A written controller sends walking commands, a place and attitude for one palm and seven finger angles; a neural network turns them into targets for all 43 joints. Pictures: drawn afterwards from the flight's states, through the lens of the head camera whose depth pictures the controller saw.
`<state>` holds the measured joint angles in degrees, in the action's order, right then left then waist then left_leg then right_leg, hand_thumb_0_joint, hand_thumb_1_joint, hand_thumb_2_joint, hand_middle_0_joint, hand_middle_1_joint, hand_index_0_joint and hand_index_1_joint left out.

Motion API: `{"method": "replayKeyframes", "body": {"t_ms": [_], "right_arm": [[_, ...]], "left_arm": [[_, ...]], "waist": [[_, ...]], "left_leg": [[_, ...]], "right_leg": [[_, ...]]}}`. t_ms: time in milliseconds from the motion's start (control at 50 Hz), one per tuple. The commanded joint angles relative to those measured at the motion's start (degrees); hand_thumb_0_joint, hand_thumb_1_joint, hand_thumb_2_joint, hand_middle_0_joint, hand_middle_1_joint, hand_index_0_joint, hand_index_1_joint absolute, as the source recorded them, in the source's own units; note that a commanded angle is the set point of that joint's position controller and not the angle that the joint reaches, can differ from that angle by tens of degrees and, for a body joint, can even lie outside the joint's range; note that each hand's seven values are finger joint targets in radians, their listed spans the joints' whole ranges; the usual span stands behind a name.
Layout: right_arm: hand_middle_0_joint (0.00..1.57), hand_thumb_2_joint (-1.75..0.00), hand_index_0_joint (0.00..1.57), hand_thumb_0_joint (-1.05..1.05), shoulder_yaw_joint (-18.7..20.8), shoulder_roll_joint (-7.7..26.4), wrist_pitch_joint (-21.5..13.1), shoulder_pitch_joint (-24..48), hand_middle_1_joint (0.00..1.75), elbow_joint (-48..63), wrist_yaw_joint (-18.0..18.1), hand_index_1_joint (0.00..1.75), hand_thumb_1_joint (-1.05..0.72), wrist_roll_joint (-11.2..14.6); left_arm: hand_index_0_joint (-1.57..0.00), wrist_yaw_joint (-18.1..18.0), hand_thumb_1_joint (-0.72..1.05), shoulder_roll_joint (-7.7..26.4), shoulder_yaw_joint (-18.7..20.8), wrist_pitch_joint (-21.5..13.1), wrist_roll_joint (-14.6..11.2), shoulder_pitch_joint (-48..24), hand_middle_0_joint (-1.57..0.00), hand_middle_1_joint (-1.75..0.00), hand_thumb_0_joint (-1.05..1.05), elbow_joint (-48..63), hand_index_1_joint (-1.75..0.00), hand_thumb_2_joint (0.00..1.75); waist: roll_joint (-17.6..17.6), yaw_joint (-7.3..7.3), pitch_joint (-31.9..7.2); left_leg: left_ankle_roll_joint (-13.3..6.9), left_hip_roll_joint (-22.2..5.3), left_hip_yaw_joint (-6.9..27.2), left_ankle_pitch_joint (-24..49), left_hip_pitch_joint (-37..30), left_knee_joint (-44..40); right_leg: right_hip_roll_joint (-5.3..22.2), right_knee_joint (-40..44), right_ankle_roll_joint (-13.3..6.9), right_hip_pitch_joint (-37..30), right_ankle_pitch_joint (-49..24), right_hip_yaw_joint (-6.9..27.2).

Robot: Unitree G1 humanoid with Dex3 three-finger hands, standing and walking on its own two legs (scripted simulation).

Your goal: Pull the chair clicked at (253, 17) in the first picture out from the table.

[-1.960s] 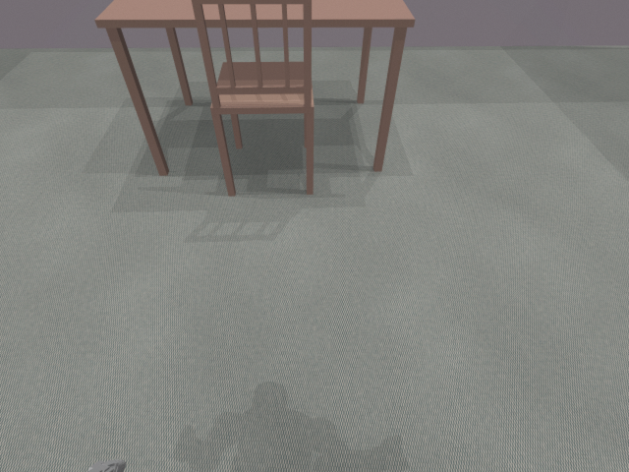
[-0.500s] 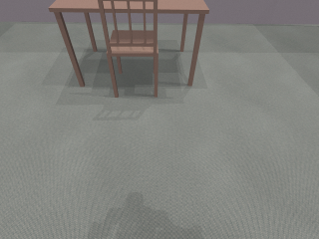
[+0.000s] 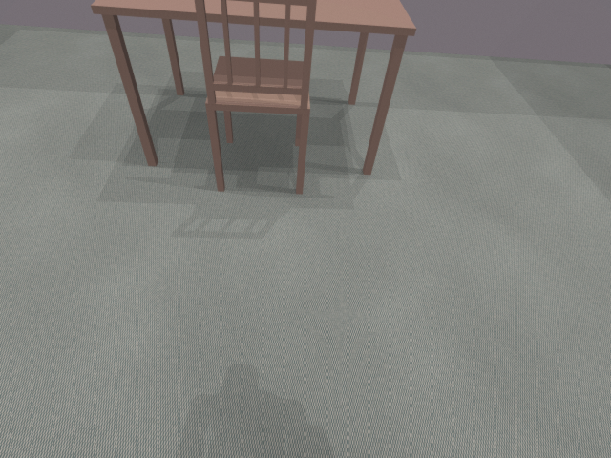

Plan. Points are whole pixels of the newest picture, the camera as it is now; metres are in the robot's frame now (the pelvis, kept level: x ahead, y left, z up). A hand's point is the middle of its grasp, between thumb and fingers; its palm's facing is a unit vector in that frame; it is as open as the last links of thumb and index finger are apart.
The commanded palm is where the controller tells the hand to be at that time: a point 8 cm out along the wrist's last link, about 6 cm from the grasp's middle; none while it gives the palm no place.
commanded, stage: walk to a spot facing it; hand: left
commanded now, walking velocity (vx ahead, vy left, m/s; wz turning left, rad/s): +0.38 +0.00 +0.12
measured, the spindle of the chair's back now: (257, 46) +1.40 +0.20 -0.08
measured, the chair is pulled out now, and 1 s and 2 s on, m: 0.00 0.00 0.00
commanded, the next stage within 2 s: turn to face it in 1.28 s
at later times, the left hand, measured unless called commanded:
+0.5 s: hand (210, 408) +0.23 +0.15 -0.18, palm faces +0.14 -0.97 -0.20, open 7.2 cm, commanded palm none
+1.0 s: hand (202, 299) +0.43 +0.20 -0.17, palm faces +0.16 -0.97 -0.16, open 7.4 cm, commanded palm none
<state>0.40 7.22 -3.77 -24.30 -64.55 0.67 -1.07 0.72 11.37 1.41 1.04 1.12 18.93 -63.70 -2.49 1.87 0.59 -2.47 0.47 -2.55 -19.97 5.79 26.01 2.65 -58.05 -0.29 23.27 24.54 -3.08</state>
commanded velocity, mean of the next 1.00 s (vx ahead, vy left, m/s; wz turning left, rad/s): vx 0.38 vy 0.00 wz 0.06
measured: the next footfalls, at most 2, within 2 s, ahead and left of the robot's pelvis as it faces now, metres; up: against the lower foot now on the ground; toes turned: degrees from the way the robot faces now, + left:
right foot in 0.26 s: +0.26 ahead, -0.15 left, +0.00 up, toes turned -6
left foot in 0.66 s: +0.37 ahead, +0.11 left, +0.00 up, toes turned +18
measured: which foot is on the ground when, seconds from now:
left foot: down 0.00-0.28, up 0.30-0.64, down 0.66-1.00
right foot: up 0.00-0.24, down 0.26-0.66, up 0.68-1.00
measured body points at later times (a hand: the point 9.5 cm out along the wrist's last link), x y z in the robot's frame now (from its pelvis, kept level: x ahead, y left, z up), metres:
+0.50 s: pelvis +0.20 -0.04 +0.00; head +0.20 -0.03 +0.45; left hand +0.23 +0.20 -0.16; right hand +0.25 -0.28 -0.15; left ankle +0.22 +0.09 -0.68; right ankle +0.22 -0.15 -0.74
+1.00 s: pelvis +0.41 +0.02 +0.01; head +0.42 +0.03 +0.46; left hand +0.42 +0.25 -0.15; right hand +0.39 -0.21 -0.14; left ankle +0.33 +0.10 -0.74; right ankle +0.53 -0.12 -0.68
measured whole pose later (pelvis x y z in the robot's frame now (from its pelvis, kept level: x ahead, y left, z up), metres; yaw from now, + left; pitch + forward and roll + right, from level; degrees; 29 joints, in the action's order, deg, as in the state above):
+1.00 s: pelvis +0.41 +0.02 +0.01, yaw +7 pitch -1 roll +0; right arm 2.6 7.7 -4.4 -21.8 -64.4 0.9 -0.9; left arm 1.2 10.4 3.6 0.5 1.4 12.3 -60.2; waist -1.8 0.2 2.8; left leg -1.6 -0.7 -10.7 -15.5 0.6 17.1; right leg 8.1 -50.6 2.0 33.3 9.9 -4.4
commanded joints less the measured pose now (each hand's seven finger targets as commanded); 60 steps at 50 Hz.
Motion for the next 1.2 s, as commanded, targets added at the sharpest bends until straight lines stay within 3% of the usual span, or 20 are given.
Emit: {"method": "replayKeyframes", "body": {"t_ms": [0,140,200,220,260,300,380,540,600,620,640,660,700,780,1040,1080,1100,1120,1140,1180], "right_arm": [[0.2,-0.9,0.2,0.0,2.06,9.45,-1.33,-6.16,0.3,-0.42,1.48,0.3,-0.9,0.23],[0.2,-0.9,0.2,0.0,2.47,8.2,-1.17,-8.53,0.3,-2.72,1.51,0.3,-0.9,-0.33],[0.2,-0.9,0.2,0.0,2.97,9.68,-0.83,-5.7,0.3,-2.43,1.43,0.3,-0.9,0.0],[0.2,-0.9,0.2,0.0,3.02,8.89,-0.82,-5.94,0.3,-1.91,1.05,0.3,-0.9,0.29],[0.2,-0.9,0.2,0.0,2.29,4.4,-1.02,-4.99,0.3,1.81,0.43,0.3,-0.9,1.09],[0.2,-0.9,0.2,0.0,3.23,4.0,-0.18,1.67,0.3,3.14,-0.4,0.3,-0.9,0.45],[0.2,-0.9,0.2,0.0,3.08,1.6,2.73,-0.71,0.3,2.53,-1.13,0.3,-0.9,-0.62],[0.2,-0.9,0.2,0.0,3.24,3.5,1.73,10.01,0.3,8.81,-2.99,0.3,-0.9,-0.26],[0.2,-0.9,0.2,0.0,3.65,6.24,0.96,6.07,0.3,7.72,-2.57,0.3,-0.9,-0.46],[0.2,-0.9,0.2,0.0,4.42,9.94,0.61,0.35,0.3,6.32,-2.04,0.3,-0.9,-0.68],[0.2,-0.9,0.2,0.0,6.12,16.72,0.2,-6.35,0.3,5.04,-1.31,0.3,-0.9,-1.46],[0.2,-0.9,0.2,0.0,5.95,17.57,0.39,-9.2,0.3,4.12,-0.54,0.3,-0.9,-1.05],[0.2,-0.9,0.2,0.0,4.47,13.34,0.0,-1.27,0.3,5.56,0.28,0.3,-0.9,-0.41],[0.2,-0.9,0.2,0.0,3.18,8.72,-1.55,3.56,0.3,5.61,0.55,0.3,-0.9,0.07],[0.2,-0.9,0.2,0.0,3.7,9.31,-1.03,-2.58,0.3,0.01,0.54,0.3,-0.9,-0.6],[0.2,-0.9,0.2,0.0,3.78,10.24,-0.73,-0.28,0.3,-0.1,0.63,0.3,-0.9,-0.47],[0.2,-0.9,0.2,0.0,3.65,9.9,-0.74,-0.11,0.3,-0.17,0.43,0.3,-0.9,-0.13],[0.2,-0.9,0.2,0.0,3.26,6.87,-0.69,-1.79,0.3,1.0,-0.31,0.3,-0.9,0.59],[0.2,-0.9,0.2,0.0,2.66,4.8,-0.69,-1.53,0.3,3.22,-0.31,0.3,-0.9,0.89],[0.2,-0.9,0.2,0.0,3.49,5.15,-0.02,3.74,0.3,3.83,-0.46,0.3,-0.9,0.71]], "left_arm": [[-0.2,0.6,0.9,2.51,0.97,-2.98,0.11,-9.2,-0.2,-0.3,0.0,8.3,-0.3,0.9],[-0.2,0.84,0.9,0.68,1.5,-3.28,-0.17,-16.32,-0.2,-0.3,0.0,10.71,-0.3,0.9],[-0.2,0.49,0.9,2.92,2.59,-3.89,0.09,-4.08,-0.2,-0.3,0.0,7.34,-0.3,0.9],[-0.2,0.06,0.9,5.82,3.39,-4.56,0.47,4.18,-0.2,-0.3,0.0,5.07,-0.3,0.9],[-0.2,-1.32,0.9,15.61,5.52,-4.98,-0.04,16.26,-0.2,-0.3,0.0,1.65,-0.3,0.9],[-0.2,-1.4,0.9,10.96,4.19,-4.73,-0.01,4.32,-0.2,-0.3,0.0,4.37,-0.3,0.9],[-0.2,-1.89,0.9,3.63,2.11,-5.29,0.71,-3.57,-0.2,-0.3,0.0,5.79,-0.3,0.9],[-0.2,-1.21,0.9,7.78,2.92,-5.25,0.82,-0.38,-0.2,-0.3,0.0,4.66,-0.3,0.9],[-0.2,-0.95,0.9,7.88,3.01,-4.5,0.39,0.26,-0.2,-0.3,0.0,4.27,-0.3,0.9],[-0.2,-0.59,0.9,6.04,2.65,-4.36,0.24,0.84,-0.2,-0.3,0.0,4.73,-0.3,0.9],[-0.2,-0.09,0.9,2.24,2.08,-4.28,-0.33,0.77,-0.2,-0.3,0.0,6.47,-0.3,0.9],[-0.2,-0.29,0.9,3.63,1.84,-4.53,0.23,-3.76,-0.2,-0.3,0.0,9.01,-0.3,0.9],[-0.2,0.08,0.9,3.91,2.45,-4.56,0.2,-5.34,-0.2,-0.3,0.0,7.77,-0.3,0.9],[-0.2,0.42,0.9,1.86,2.21,-2.85,0.66,-0.75,-0.2,-0.3,0.0,4.7,-0.3,0.9],[-0.2,1.05,0.9,1.12,2.36,-2.88,0.26,-14.43,-0.2,-0.3,0.0,9.34,-0.3,0.9],[-0.2,0.94,0.9,2.75,3.04,-3.49,0.38,-6.01,-0.2,-0.3,0.0,6.98,-0.3,0.9],[-0.2,0.69,0.9,5.23,3.71,-4.25,0.77,3.5,-0.2,-0.3,0.0,3.99,-0.3,0.9],[-0.2,-0.19,0.9,11.49,5.35,-4.97,1.22,12.16,-0.2,-0.3,0.0,1.73,-0.3,0.9],[-0.2,-0.65,0.9,16.08,5.84,-4.88,0.18,15.87,-0.2,-0.3,0.0,0.87,-0.3,0.9],[-0.2,-1.01,0.9,12.65,4.86,-4.58,-0.15,4.77,-0.2,-0.3,0.0,4.18,-0.3,0.9]], "waist": [[9.03,0.22,5.87],[9.95,0.97,8.27],[6.72,-5.31,2.79],[3.43,-8.49,-1.83],[-11.14,-10.46,-11.14],[-5.09,-6.97,0.02],[-4.12,0.27,4.44],[-2.39,-1.49,5.01],[2.07,1.01,3.91],[9.34,3.5,1.34],[23.93,5.71,-0.28],[22.6,6.74,-0.46],[11.02,3.23,1.62],[7.64,-1.46,1.6],[8.74,0.2,7.42],[7.36,-4.46,3.84],[3.5,-8.53,-1.32],[-10.38,-11.21,-7.87],[-15.32,-9.95,-11.25],[-5.83,-7.4,-3.57]], "left_leg": [[-9.11,-14.77,13.78,21.51,-6.02,-14.53],[-7.15,-14.09,8.77,26.46,-1.95,-14.14],[-4.81,-11.87,5.12,37.27,0.15,0.3],[-2.85,-9.4,4.01,33.84,7.42,12.23],[-0.34,0.16,2.08,-12.02,28.9,48.11],[-0.82,-5.98,4.11,-4.7,31.55,54.18],[1.55,-9.15,2.18,2.23,23.37,42.9],[2.29,-7.38,-4.01,5.79,16.0,15.32],[2.2,-4.44,-7.55,5.91,2.84,5.94],[0.5,-7.18,-1.69,0.49,-5.16,1.26],[-5.04,-21.52,20.9,-6.03,-11.88,-9.42],[-8.52,-26.1,30.37,-3.93,-12.54,-14.6],[-8.25,-24.18,22.16,3.37,-7.71,-13.48],[-5.72,-18.12,6.23,16.46,-1.17,-14.86],[-5.38,-17.87,-1.39,22.43,-3.75,-13.14],[-3.85,-16.4,-3.55,30.58,-2.15,-2.51],[-1.96,-13.14,-5.3,30.97,2.39,10.41],[0.07,-7.12,-8.06,13.44,16.04,29.31],[0.97,-1.22,-3.42,-12.49,27.6,45.82],[0.25,-6.51,3.2,-4.75,30.69,54.08]], "right_leg": [[4.22,0.9,1.34,15.13,-6.21,0.13],[2.0,18.71,-0.04,4.9,-11.62,-3.8],[-1.34,24.87,-1.66,-12.48,-13.75,-5.92],[0.69,26.65,-3.03,-25.98,-14.43,-2.75],[26.96,40.92,-12.3,-38.6,-9.0,34.81],[23.97,46.62,-11.44,-19.38,11.27,29.58],[16.9,48.67,-6.54,-1.31,0.87,7.28],[15.29,47.06,-7.1,-5.73,-0.62,1.35],[12.13,38.22,-5.13,-3.91,-3.35,-2.65],[8.42,25.33,-3.18,-0.37,-6.83,-5.96],[1.02,4.85,0.27,11.04,1.5,-10.42],[-0.28,-7.31,0.11,17.5,8.94,-3.68],[4.66,-14.59,-0.3,19.82,-1.16,1.71],[6.29,-9.37,1.65,12.57,-9.3,1.41],[3.34,20.53,-0.16,5.75,-13.97,-3.86],[0.77,24.56,-1.55,-6.27,-13.05,-5.65],[0.11,27.69,-2.37,-19.68,-14.55,-5.08],[12.91,31.89,-5.85,-33.42,-11.99,10.54],[25.15,40.68,-10.85,-37.7,-14.8,31.58],[24.39,46.37,-10.37,-22.23,4.27,28.17]]}}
